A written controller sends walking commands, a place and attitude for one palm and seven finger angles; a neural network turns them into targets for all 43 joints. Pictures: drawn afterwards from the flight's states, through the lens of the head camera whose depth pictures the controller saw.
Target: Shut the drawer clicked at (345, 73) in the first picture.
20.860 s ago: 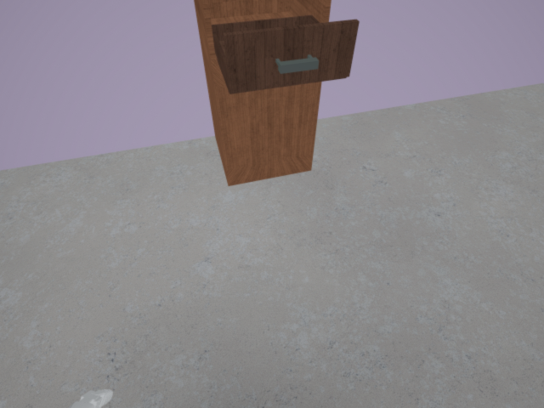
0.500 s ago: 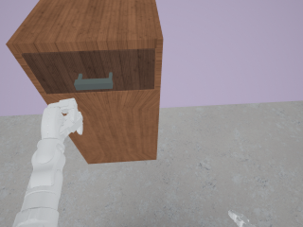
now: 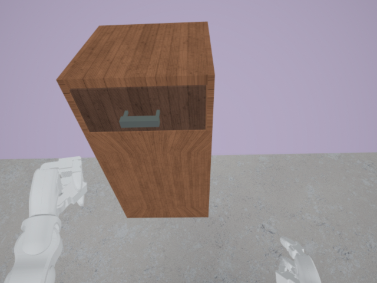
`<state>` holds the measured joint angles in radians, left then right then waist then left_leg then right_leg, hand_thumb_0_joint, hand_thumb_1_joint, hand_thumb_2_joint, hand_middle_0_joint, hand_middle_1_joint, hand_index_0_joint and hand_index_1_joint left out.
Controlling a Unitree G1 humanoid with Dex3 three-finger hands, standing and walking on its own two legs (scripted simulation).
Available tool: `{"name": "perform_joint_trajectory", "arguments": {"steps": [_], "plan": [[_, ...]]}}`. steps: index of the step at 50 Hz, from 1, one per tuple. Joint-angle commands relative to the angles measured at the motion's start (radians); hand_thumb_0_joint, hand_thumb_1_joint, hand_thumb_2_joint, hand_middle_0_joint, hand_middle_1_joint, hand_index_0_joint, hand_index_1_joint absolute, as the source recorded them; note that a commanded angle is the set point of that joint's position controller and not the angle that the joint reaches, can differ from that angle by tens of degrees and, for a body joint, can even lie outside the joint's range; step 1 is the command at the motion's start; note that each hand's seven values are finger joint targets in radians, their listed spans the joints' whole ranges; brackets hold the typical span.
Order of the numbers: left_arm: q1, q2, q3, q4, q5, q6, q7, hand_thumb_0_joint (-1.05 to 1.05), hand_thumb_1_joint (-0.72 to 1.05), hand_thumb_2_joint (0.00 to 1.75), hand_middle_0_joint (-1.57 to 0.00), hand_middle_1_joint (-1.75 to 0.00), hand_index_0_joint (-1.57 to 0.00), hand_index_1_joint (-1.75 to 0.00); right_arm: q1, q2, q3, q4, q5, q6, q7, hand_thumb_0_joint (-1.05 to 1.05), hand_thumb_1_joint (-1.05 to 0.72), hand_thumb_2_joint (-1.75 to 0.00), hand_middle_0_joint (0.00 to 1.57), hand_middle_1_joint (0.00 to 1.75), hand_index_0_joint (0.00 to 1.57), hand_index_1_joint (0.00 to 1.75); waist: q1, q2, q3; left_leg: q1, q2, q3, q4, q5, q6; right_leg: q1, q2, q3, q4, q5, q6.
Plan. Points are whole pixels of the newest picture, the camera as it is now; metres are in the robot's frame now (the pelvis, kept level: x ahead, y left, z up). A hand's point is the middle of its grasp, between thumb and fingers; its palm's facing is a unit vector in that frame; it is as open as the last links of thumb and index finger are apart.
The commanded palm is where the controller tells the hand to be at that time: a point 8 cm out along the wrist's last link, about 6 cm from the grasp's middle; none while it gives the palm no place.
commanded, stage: draw the hand back to the body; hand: left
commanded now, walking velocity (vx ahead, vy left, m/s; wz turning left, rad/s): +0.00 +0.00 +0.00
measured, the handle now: (141, 117) +0.59 +0.21 +0.01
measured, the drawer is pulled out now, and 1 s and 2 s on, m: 0.00 0.00 0.00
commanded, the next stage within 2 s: step back with the hand held close in 0.48 s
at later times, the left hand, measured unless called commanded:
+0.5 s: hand (41, 208) +0.19 +0.25 +0.16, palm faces +0.42 -0.82 -0.39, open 3.2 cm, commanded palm +0.14 +0.29 +0.18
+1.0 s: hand (31, 224) +0.17 +0.26 +0.14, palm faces +0.25 -0.82 -0.51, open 3.2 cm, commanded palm +0.11 +0.31 +0.18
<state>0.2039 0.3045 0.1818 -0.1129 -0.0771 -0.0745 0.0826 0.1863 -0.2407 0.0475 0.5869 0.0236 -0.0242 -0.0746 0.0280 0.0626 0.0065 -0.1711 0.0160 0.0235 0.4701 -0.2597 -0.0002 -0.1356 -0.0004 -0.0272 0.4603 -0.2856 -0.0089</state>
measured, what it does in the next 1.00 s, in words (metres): stands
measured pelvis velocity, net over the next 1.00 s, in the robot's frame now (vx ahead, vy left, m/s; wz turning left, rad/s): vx -0.03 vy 0.03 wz -0.01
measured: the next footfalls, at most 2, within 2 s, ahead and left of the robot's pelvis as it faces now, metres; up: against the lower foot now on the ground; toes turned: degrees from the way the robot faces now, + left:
right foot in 1.74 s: -0.24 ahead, -0.09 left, +0.00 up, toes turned +1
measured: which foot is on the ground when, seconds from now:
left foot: down 0.00-1.00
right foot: down 0.00-1.00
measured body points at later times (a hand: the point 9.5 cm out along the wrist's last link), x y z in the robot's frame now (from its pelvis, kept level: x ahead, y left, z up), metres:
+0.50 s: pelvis +0.01 +0.01 +0.00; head -0.01 -0.02 +0.45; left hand +0.16 +0.29 +0.18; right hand +0.21 -0.21 -0.08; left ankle +0.00 +0.12 -0.74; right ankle -0.02 -0.11 -0.74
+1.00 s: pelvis -0.03 +0.03 +0.00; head +0.00 +0.03 +0.45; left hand +0.15 +0.30 +0.17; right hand +0.14 -0.22 -0.09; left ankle +0.00 +0.12 -0.74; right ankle -0.02 -0.11 -0.74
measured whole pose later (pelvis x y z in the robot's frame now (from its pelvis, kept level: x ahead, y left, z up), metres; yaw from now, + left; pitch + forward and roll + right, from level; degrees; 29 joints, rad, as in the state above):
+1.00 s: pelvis -0.03 +0.03 +0.00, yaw -1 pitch +1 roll -1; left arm 0.65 0.40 0.35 -0.56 -0.05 -0.16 0.10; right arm 0.19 -0.23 -0.02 0.54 0.01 0.03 -0.07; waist 0.00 0.02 0.04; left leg -0.27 -0.01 0.05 0.46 -0.20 0.04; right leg -0.23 -0.02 0.00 0.42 -0.21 0.03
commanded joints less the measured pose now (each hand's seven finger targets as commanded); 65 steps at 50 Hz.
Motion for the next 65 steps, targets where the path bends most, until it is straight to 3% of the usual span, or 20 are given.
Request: {"name": "perform_joint_trajectory", "arguments": {"steps": [1, 6, 15, 18, 22, 26, 28, 30, 31, 32, 33, 35, 37, 42, 45, 47, 53, 56, 59, 65], "plan": [[-0.069, 0.176, 0.113, -0.335, -0.004, -0.073, 0.018, 0.0, 0.9, 0.9, -1.4, -1.6, -1.4, -1.6, -0.133, -0.099, -0.046, -0.153, -0.006, -0.075, -0.005, 0.0, -0.9, -0.9, 0.2, 0.3, 0.2, 0.3, 0.011, -0.027, -0.112, 0.109, -0.007, -0.003, -0.084, 0.196, 0.04, 0.013, -0.001, 0.009, -0.107, 0.231, -0.011], [0.081, 0.19, 0.167, -0.432, -0.005, -0.08, 0.02, 0.0, 0.9, 0.9, -1.4, -1.6, -1.4, -1.6, -0.131, -0.094, -0.054, -0.147, -0.016, -0.091, -0.002, 0.0, -0.9, -0.9, 0.2, 0.3, 0.2, 0.3, 0.022, -0.052, -0.089, 0.113, -0.006, 0.001, -0.085, 0.221, 0.043, 0.027, -0.002, 0.006, -0.12, 0.254, -0.007], [0.289, 0.196, 0.224, -0.603, -0.002, -0.09, 0.027, 0.0, 0.9, 0.9, -1.4, -1.6, -1.4, -1.6, -0.127, -0.082, -0.063, -0.154, -0.013, -0.122, -0.003, 0.0, -0.9, -0.9, 0.2, 0.3, 0.2, 0.3, 0.032, -0.011, -0.069, 0.115, 0.003, 0.0, -0.07, 0.269, 0.035, 0.027, 0.001, 0.004, -0.11, 0.3, -0.007], [0.278, 0.154, 0.19, -0.53, 0.001, -0.077, 0.025, 0.0, 0.9, 0.9, -1.4, -1.6, -1.4, -1.6, -0.115, -0.085, -0.065, -0.139, -0.015, -0.119, -0.007, 0.0, -0.9, -0.9, 0.2, 0.3, 0.2, 0.3, 0.016, -0.047, 0.0, 0.099, 0.004, 0.003, -0.075, 0.231, 0.038, -0.012, 0.002, 0.002, -0.126, 0.262, -0.003], [0.23, 0.172, 0.201, -0.513, 0.009, -0.075, 0.031, 0.0, 0.9, 0.9, -1.4, -1.6, -1.4, -1.6, -0.114, -0.093, -0.066, -0.134, -0.018, -0.114, -0.015, 0.0, -0.9, -0.9, 0.2, 0.3, 0.2, 0.3, 0.021, -0.055, 0.009, 0.1, 0.001, -0.006, -0.083, 0.197, 0.041, -0.023, 0.004, 0.003, -0.137, 0.214, -0.005], [0.227, 0.187, 0.21, -0.588, 0.011, -0.086, 0.039, 0.0, 0.9, 0.9, -1.4, -1.6, -1.4, -1.6, -0.118, -0.088, -0.063, -0.144, -0.021, -0.128, -0.016, 0.0, -0.9, -0.9, 0.2, 0.3, 0.2, 0.3, 0.034, 0.0, -0.087, 0.122, -0.002, -0.008, -0.074, 0.243, 0.039, 0.032, -0.006, 0.006, -0.106, 0.264, -0.009], [0.239, 0.191, 0.211, -0.608, 0.011, -0.083, 0.043, 0.0, 0.9, 0.9, -1.4, -1.6, -1.4, -1.6, -0.118, -0.084, -0.058, -0.143, -0.023, -0.137, -0.016, 0.0, -0.9, -0.9, 0.2, 0.3, 0.2, 0.3, 0.038, 0.032, -0.096, 0.121, -0.001, -0.013, -0.074, 0.273, 0.034, 0.05, -0.006, 0.006, -0.099, 0.291, -0.012], [0.256, 0.19, 0.217, -0.606, 0.01, -0.08, 0.044, 0.0, 0.9, 0.9, -1.4, -1.6, -1.4, -1.6, -0.12, -0.082, -0.057, -0.141, -0.023, -0.14, -0.013, 0.0, -0.9, -0.9, 0.2, 0.3, 0.2, 0.3, 0.039, 0.008, -0.088, 0.113, 0.001, -0.016, -0.073, 0.288, 0.031, 0.05, -0.003, 0.0, -0.094, 0.303, -0.012], [0.111, 0.345, 0.379, -0.702, 0.009, -0.128, 0.049, 0.0, 0.9, 0.9, -1.4, -1.6, -1.4, -1.6, -0.114, -0.109, -0.066, -0.176, -0.022, -0.111, -0.006, 0.0, -0.9, -0.9, 0.2, 0.3, 0.2, 0.3, -0.007, -0.019, -0.005, 0.036, 0.016, -0.029, -0.047, 0.229, 0.053, -0.027, -0.05, 0.107, -0.147, 0.388, -0.013], [0.12, 0.352, 0.395, -0.649, 0.014, -0.146, 0.047, 0.0, 0.9, 0.9, -1.4, -1.6, -1.4, -1.6, -0.11, -0.091, -0.063, -0.159, -0.024, -0.096, -0.009, 0.0, -0.9, -0.9, 0.2, 0.3, 0.2, 0.3, -0.009, -0.021, 0.012, 0.021, 0.009, -0.036, -0.041, 0.193, 0.046, -0.034, -0.073, 0.109, -0.159, 0.409, -0.021], [0.248, 0.258, 0.325, -0.538, 0.016, -0.136, 0.038, 0.0, 0.9, 0.9, -1.4, -1.6, -1.4, -1.6, -0.11, -0.088, -0.07, -0.144, -0.026, -0.083, -0.006, 0.0, -0.9, -0.9, 0.2, 0.3, 0.2, 0.3, -0.014, -0.078, 0.036, 0.016, 0.013, -0.038, -0.038, 0.219, 0.044, -0.05, -0.077, 0.098, -0.154, 0.424, -0.017], [0.345, 0.171, 0.253, -0.48, 0.018, -0.125, 0.023, 0.0, 0.9, 0.9, -1.4, -1.6, -1.4, -1.6, -0.103, -0.096, -0.08, -0.156, -0.026, -0.052, 0.004, 0.0, -0.9, -0.9, 0.2, 0.3, 0.2, 0.3, -0.02, -0.069, -0.011, 0.038, 0.028, -0.028, -0.049, 0.291, 0.044, -0.041, -0.067, 0.072, -0.133, 0.424, -0.002], [0.395, 0.153, 0.24, -0.478, 0.015, -0.129, 0.017, 0.0, 0.9, 0.9, -1.4, -1.6, -1.4, -1.6, -0.106, -0.105, -0.093, -0.161, -0.027, -0.033, 0.008, 0.0, -0.9, -0.9, 0.2, 0.3, 0.2, 0.3, -0.018, -0.025, -0.061, 0.046, 0.038, -0.025, -0.056, 0.379, 0.046, -0.02, -0.061, 0.05, -0.112, 0.437, 0.007], [0.44, 0.241, 0.304, -0.599, 0.014, -0.143, 0.03, 0.0, 0.9, 0.9, -1.4, -1.6, -1.4, -1.6, -0.126, -0.104, -0.104, -0.2, -0.02, 0.002, 0.004, 0.0, -0.9, -0.9, 0.2, 0.3, 0.2, 0.3, -0.006, -0.052, -0.189, 0.033, 0.047, -0.032, -0.059, 0.451, 0.047, 0.038, -0.046, 0.031, -0.062, 0.477, 0.02], [0.446, 0.261, 0.321, -0.67, 0.014, -0.152, 0.043, 0.0, 0.9, 0.9, -1.4, -1.6, -1.4, -1.6, -0.117, -0.098, -0.104, -0.222, -0.014, 0.003, -0.004, 0.0, -0.9, -0.9, 0.2, 0.3, 0.2, 0.3, -0.009, -0.046, -0.21, -0.004, 0.05, -0.038, -0.056, 0.444, 0.049, 0.051, -0.04, 0.032, -0.031, 0.483, 0.026], [0.443, 0.292, 0.346, -0.697, 0.014, -0.157, 0.053, 0.0, 0.9, 0.9, -1.4, -1.6, -1.4, -1.6, -0.118, -0.102, -0.105, -0.224, -0.015, -0.003, -0.012, 0.0, -0.9, -0.9, 0.2, 0.3, 0.2, 0.3, -0.005, 0.008, -0.209, -0.035, 0.055, -0.05, -0.068, 0.412, 0.053, 0.051, -0.032, 0.032, -0.016, 0.449, 0.031], [0.451, 0.231, 0.307, -0.653, 0.026, -0.174, 0.058, 0.0, 0.9, 0.9, -1.4, -1.6, -1.4, -1.6, -0.089, -0.106, -0.11, -0.209, -0.016, -0.028, -0.015, 0.0, -0.9, -0.9, 0.2, 0.3, 0.2, 0.3, -0.022, 0.054, -0.121, -0.196, 0.082, -0.082, -0.136, 0.162, 0.069, 0.054, -0.005, 0.034, 0.025, 0.281, 0.032], [0.438, 0.213, 0.304, -0.619, 0.037, -0.187, 0.06, 0.0, 0.9, 0.9, -1.4, -1.6, -1.4, -1.6, -0.088, -0.115, -0.114, -0.208, -0.014, -0.042, -0.012, 0.0, -0.9, -0.9, 0.2, 0.3, 0.2, 0.3, -0.029, 0.037, -0.075, -0.353, 0.1, -0.108, -0.185, -0.108, 0.088, 0.102, 0.002, 0.049, 0.062, 0.204, 0.03], [0.422, 0.212, 0.305, -0.624, 0.048, -0.199, 0.062, 0.0, 0.9, 0.9, -1.4, -1.6, -1.4, -1.6, -0.087, -0.118, -0.114, -0.211, -0.013, -0.058, -0.011, 0.0, -0.9, -0.9, 0.2, 0.3, 0.2, 0.3, -0.031, 0.009, -0.051, -0.45, 0.098, -0.124, -0.185, -0.264, 0.098, 0.113, -0.002, 0.072, 0.06, 0.133, 0.029], [0.378, 0.228, 0.306, -0.677, 0.063, -0.227, 0.074, 0.0, 0.9, 0.9, -1.4, -1.6, -1.4, -1.6, -0.063, -0.113, -0.115, -0.202, -0.028, -0.087, -0.012, 0.0, -0.9, -0.9, 0.2, 0.3, 0.2, 0.3, -0.043, -0.062, -0.032, -0.366, 0.054, -0.108, -0.061, -0.313, 0.08, -0.088, -0.041, 0.146, -0.092, -0.155, 0.005]]}}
